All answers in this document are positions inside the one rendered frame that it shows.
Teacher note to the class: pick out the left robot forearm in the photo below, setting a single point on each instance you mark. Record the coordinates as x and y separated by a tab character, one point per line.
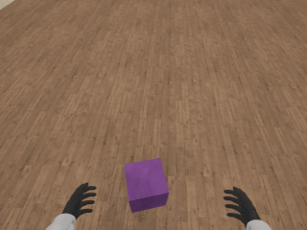
63	222

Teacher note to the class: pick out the carton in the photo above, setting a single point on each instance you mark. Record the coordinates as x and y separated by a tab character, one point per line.
146	184

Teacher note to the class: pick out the right robot forearm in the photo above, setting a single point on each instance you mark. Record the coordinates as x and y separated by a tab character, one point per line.
257	224

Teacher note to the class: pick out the right robot hand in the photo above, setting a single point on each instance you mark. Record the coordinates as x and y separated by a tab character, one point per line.
245	208

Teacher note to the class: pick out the left robot hand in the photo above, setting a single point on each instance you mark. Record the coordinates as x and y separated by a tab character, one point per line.
75	202

